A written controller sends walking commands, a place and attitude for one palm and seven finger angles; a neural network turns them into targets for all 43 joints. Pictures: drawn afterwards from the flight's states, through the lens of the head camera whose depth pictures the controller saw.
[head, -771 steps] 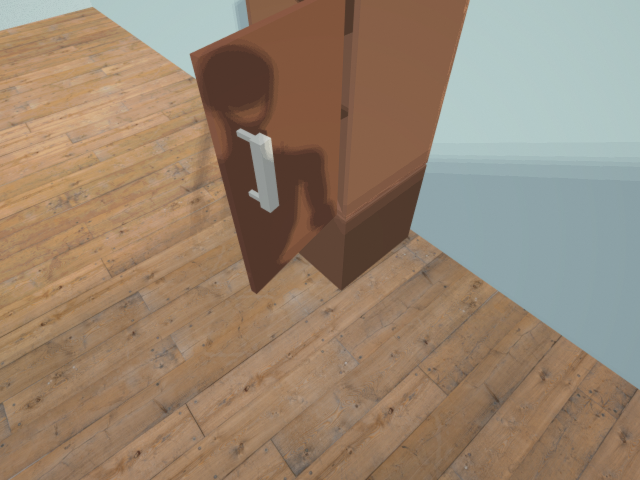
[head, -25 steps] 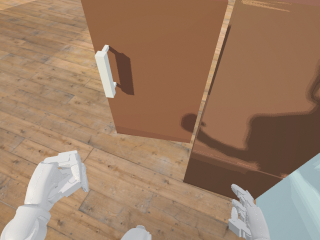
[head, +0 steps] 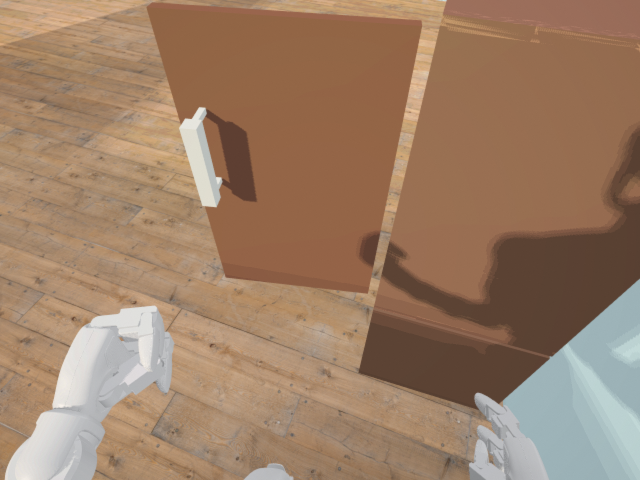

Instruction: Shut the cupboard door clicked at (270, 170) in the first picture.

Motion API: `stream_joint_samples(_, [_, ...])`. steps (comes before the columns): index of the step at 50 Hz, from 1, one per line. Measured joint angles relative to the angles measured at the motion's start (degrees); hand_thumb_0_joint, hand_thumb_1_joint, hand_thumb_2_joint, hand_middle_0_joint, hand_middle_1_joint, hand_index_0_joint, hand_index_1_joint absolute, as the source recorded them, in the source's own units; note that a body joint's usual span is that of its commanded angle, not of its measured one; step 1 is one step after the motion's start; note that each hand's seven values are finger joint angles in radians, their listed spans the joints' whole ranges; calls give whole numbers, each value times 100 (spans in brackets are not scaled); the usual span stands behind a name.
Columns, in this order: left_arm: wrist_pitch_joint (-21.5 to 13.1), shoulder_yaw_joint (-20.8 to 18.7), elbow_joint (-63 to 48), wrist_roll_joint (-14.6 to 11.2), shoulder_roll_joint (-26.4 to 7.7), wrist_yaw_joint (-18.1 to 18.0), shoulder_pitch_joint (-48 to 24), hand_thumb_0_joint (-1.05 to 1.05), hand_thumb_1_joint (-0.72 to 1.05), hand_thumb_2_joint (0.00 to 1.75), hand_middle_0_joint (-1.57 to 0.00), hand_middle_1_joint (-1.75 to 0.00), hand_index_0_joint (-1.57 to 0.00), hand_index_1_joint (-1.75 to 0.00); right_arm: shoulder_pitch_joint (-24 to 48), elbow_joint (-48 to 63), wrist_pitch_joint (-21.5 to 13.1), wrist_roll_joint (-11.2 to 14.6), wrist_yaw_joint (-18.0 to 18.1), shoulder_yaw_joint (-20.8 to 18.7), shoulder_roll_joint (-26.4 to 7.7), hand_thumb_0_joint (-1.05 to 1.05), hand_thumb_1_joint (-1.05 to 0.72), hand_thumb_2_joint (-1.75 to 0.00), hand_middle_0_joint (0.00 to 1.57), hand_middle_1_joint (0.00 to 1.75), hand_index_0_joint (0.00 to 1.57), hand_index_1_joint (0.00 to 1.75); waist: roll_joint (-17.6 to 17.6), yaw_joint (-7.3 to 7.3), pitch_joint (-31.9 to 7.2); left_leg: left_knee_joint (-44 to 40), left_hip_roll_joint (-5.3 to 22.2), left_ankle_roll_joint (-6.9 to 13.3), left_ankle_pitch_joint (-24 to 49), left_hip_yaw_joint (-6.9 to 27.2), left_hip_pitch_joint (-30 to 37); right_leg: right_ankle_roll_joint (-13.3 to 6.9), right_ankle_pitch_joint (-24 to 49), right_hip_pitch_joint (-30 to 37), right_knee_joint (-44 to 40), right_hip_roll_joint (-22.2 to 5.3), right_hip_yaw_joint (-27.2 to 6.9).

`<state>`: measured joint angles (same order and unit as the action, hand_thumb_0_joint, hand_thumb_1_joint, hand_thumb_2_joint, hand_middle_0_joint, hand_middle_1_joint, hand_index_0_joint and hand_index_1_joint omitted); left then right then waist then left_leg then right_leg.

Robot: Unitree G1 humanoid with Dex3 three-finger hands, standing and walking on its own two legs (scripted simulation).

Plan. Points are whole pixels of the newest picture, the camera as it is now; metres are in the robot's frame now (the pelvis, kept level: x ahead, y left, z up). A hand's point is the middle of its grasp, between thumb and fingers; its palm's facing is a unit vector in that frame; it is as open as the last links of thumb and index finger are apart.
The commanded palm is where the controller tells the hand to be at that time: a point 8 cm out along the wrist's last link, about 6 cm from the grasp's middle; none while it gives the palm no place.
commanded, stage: raise the hand and make a fist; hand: left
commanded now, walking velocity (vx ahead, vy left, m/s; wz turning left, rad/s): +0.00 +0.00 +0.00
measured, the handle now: (206, 158) +0.57 +0.22 +0.08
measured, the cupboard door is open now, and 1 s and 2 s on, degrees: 100 100 99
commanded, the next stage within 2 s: bring the fist close to the handle in 0.14 s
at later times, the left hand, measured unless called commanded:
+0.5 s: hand (176, 316) +0.28 +0.19 +0.08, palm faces -0.06 -1.00 -0.06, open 3.1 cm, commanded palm +0.27 +0.24 +0.08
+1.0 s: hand (192, 232) +0.40 +0.20 +0.09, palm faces -0.09 -1.00 -0.01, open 3.1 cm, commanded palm +0.39 +0.25 +0.08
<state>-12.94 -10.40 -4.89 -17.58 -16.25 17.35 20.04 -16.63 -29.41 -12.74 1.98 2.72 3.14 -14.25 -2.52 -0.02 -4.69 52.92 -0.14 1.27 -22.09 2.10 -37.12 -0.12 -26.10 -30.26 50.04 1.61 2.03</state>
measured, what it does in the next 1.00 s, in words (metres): stands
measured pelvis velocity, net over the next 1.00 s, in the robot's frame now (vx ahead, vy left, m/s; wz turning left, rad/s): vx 0.01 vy -0.01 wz -0.02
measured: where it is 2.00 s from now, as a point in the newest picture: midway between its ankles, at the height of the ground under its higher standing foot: outside the picture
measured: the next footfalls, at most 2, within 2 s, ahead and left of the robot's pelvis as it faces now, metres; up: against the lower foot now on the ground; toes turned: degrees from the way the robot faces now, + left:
none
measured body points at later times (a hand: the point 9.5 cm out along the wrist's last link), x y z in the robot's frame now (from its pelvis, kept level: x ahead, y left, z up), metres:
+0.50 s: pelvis +0.00 -0.02 +0.00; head +0.03 -0.03 +0.45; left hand +0.27 +0.24 +0.09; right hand +0.18 -0.25 -0.08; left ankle +0.05 +0.10 -0.69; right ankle -0.01 -0.12 -0.69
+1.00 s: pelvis +0.01 -0.01 +0.00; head +0.07 +0.00 +0.44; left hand +0.40 +0.25 +0.09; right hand +0.12 -0.27 -0.10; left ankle +0.05 +0.10 -0.69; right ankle -0.01 -0.12 -0.69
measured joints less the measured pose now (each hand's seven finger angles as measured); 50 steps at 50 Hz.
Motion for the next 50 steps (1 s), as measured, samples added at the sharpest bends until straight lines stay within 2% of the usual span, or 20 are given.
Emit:
stream_joint_samples(16, [-157, 31, 179, -19, 24, 66, -123, 2, 90, 90, -130, -150, -130, -150, 83, -87, -95, 1, 65, -50, -36, 1, -90, -90, 20, 30, 21, 30, -69, 55, -11, 49, 35, -103, -33, 39, -44, -99, -95, -91, 157, 38, 36])
stream_joint_samples(22, [-115, -155, 977, -37, -113, 194, -1115, 2, 90, 90, -130, -150, -130, -150, 219, -254, -49, 21, 154, -18, -72, 1, -90, -90, 20, 30, 21, 30, -57, 98, 41, 104, 44, -137, -42, 95, -137, -134, -119, -169, 208, 54, 90])
stream_joint_samples(32, [101, -425, 2204, -59, -291, 453, -2367, 2, 90, 90, -130, -150, -130, -150, 143, -318, 137, 33, 130, -33, -84, 1, -90, -90, 20, 30, 21, 30, 31, -8, -31, -125, 65, -128, 6, -51, -70, -121, -58, -193, 64, 56, -59])
stream_joint_samples(43, [-119, -672, 3533, 85, -491, 555, -3555, 2, 90, 90, -130, -150, -130, -150, -2, -452, 445, 43, 102, -110, -158, 1, -90, -90, 20, 30, 21, 30, 97, -89, 14, -123, 58, -81, 21, -92, -238, -80, -18, -358, 41, 45, -99])
stream_joint_samples(50, [-233, -687, 4477, 269, -623, 536, -4574, 2, 90, 90, -130, -150, -130, -150, -54, -570, 616, 29, 89, -124, -136, 1, -90, -90, 20, 30, 21, 30, 106, -210, 14, -51, 54, -46, 33, -99, -465, -47, 16, -565, 71, 41, -104])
